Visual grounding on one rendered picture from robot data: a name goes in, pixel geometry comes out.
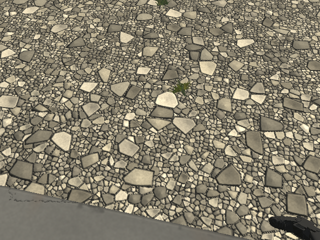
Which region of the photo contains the right robot hand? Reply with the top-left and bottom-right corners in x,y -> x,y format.
269,215 -> 320,240

